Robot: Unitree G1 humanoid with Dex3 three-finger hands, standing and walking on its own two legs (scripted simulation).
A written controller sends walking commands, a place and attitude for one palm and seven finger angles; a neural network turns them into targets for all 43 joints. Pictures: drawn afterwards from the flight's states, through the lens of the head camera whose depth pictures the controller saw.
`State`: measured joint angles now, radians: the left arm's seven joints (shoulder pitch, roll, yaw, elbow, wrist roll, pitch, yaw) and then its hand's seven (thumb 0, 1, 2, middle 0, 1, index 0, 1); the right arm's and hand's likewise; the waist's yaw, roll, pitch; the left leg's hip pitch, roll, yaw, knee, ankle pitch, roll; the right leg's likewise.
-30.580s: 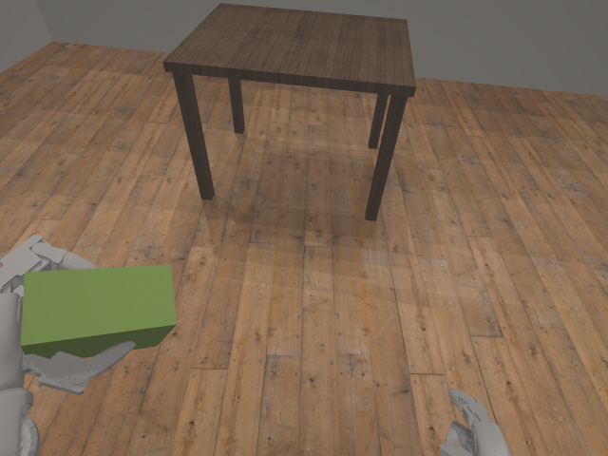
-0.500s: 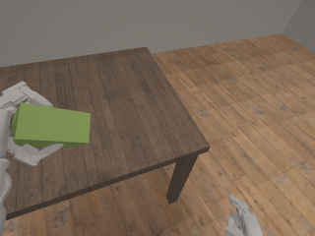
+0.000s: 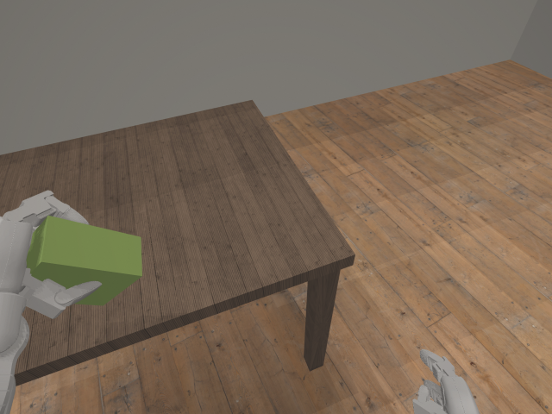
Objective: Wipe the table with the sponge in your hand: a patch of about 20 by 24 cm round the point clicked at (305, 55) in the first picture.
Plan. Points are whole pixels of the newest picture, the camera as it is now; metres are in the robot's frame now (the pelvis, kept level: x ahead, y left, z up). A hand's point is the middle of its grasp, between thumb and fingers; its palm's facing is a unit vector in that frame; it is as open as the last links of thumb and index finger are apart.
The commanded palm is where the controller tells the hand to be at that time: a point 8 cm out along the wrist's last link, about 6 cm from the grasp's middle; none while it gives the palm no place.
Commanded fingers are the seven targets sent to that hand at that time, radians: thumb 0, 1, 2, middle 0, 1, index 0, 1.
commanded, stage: turn the palm down, sponge in hand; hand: left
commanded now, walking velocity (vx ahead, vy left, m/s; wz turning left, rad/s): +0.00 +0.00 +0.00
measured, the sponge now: (93, 267) +0.26 +0.28 +0.11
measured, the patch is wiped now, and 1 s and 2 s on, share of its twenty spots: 0.00 0.00 0.00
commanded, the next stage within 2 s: move the sponge above the wiping area in 1.62 s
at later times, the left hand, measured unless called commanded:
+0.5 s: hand (88, 271) +0.25 +0.28 +0.11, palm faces +0.16 -0.42 -0.90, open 9.9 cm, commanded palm +0.23 +0.30 +0.18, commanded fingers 0.00 0.10 1.30 -1.20 -1.60 -1.20 -1.60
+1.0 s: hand (75, 277) +0.24 +0.30 +0.11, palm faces +0.10 -0.18 -0.98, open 9.9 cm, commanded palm +0.21 +0.31 +0.17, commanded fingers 0.00 0.10 1.30 -1.20 -1.60 -1.20 -1.60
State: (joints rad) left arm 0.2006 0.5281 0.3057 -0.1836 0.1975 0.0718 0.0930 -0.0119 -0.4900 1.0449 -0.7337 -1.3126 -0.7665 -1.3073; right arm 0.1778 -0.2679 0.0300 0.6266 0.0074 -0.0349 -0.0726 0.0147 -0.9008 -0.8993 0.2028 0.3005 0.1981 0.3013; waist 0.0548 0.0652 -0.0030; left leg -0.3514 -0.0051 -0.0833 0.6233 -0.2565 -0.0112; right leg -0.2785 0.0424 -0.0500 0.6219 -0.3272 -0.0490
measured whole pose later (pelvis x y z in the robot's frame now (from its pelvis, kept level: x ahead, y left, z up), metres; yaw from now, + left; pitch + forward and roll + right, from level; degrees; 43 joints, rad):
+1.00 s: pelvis +0.01 +0.04 +0.01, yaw -2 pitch -1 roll +0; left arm 0.27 0.53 -0.03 -0.32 0.78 0.31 0.09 -0.01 -0.49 1.05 -0.74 -1.31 -0.77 -1.30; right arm 0.08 -0.23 0.05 0.59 0.02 0.06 -0.09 0.01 -0.90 -0.90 0.20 0.30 0.20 0.30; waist 0.10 0.08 -0.01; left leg -0.27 -0.04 -0.02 0.52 -0.22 0.03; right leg -0.21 0.01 0.01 0.51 -0.28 -0.01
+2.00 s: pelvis +0.04 +0.01 +0.01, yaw -2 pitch -2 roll +1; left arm 0.22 0.48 -0.03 -0.15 0.84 0.51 0.03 -0.01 -0.49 1.05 -0.73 -1.31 -0.76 -1.31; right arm 0.03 -0.29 0.01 0.63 0.05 0.07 -0.06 0.01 -0.90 -0.90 0.20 0.30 0.20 0.30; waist 0.10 0.11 -0.01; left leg -0.20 -0.02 -0.04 0.46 -0.24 0.00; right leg -0.14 0.02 0.00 0.48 -0.31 -0.04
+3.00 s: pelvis +0.04 +0.02 +0.01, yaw -1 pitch +0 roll +0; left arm 0.03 0.46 -0.07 0.12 0.94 0.30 0.10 -0.01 -0.49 1.05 -0.73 -1.31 -0.76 -1.31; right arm 0.06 -0.26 0.01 0.67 0.04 0.07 -0.07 0.01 -0.90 -0.90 0.20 0.30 0.20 0.30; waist 0.10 0.08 -0.01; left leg -0.25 -0.03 -0.04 0.48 -0.23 0.01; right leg -0.18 0.02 -0.01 0.47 -0.29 -0.02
